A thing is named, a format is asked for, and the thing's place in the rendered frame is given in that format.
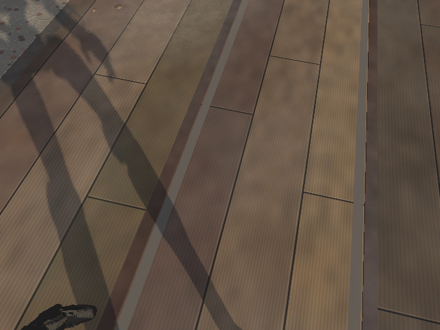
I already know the robot left hand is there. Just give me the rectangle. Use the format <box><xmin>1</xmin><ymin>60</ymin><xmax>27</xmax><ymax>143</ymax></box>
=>
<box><xmin>21</xmin><ymin>304</ymin><xmax>97</xmax><ymax>330</ymax></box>

